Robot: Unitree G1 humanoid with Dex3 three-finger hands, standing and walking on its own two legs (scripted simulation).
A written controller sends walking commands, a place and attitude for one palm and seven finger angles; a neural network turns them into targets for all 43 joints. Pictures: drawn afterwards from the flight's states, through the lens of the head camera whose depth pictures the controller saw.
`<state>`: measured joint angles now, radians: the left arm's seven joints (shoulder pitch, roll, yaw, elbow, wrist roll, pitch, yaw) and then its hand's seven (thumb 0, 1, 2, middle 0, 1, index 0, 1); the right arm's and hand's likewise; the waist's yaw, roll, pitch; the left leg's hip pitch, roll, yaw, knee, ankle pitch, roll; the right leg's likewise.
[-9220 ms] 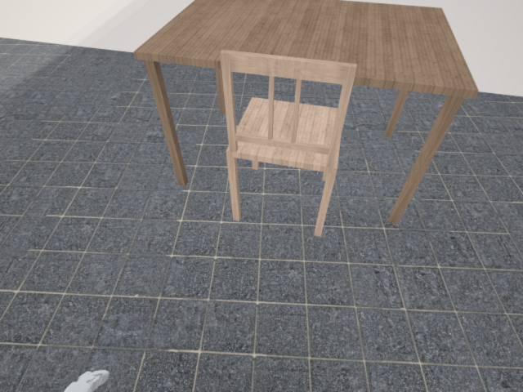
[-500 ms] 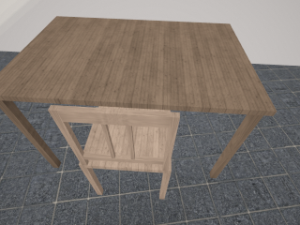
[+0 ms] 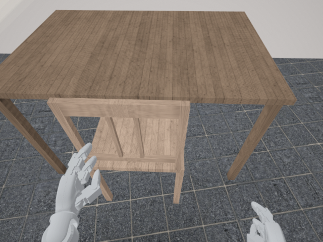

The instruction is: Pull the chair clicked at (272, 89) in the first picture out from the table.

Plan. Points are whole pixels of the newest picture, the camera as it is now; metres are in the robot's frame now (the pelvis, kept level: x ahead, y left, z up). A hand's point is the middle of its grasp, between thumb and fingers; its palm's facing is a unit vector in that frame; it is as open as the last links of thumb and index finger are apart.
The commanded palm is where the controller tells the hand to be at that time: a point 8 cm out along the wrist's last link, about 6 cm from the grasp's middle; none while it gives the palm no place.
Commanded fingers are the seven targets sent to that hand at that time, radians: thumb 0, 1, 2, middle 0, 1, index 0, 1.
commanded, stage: raise the hand toward the chair's back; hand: left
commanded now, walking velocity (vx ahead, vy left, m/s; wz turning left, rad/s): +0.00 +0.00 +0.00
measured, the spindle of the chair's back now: (115, 137) +0.47 +0.18 -0.09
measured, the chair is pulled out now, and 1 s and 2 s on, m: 0.00 0.00 0.00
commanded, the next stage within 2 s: aim the fingers beside a spindle in 1.82 s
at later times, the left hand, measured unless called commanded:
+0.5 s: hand (100, 211) +0.21 +0.16 -0.03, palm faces -0.16 -0.99 +0.01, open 12.4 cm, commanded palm +0.17 +0.24 -0.02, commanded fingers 0.00 -0.03 0.50 -0.11 -0.15 -0.11 -0.15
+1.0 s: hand (72, 200) +0.22 +0.22 +0.01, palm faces +0.05 -1.00 -0.06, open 16.3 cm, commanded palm +0.20 +0.27 -0.01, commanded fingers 0.00 -0.50 0.30 -0.06 -0.08 -0.06 -0.08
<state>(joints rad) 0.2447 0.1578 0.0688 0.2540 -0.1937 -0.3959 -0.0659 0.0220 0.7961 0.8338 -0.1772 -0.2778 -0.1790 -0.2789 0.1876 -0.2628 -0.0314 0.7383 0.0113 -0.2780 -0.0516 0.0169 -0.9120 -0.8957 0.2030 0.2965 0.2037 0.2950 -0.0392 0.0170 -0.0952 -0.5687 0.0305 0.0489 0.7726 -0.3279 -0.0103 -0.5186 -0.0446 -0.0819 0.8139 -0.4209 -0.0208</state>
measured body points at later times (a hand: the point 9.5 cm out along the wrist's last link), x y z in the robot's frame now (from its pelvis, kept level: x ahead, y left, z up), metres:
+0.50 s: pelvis -0.03 +0.01 -0.07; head +0.05 +0.00 +0.38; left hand +0.21 +0.21 -0.03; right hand +0.15 -0.21 -0.16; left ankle +0.03 +0.13 -0.71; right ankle -0.01 -0.10 -0.71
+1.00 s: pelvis -0.01 +0.02 -0.05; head +0.06 +0.04 +0.39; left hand +0.22 +0.27 +0.01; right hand +0.18 -0.21 -0.12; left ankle +0.03 +0.13 -0.71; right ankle -0.01 -0.10 -0.71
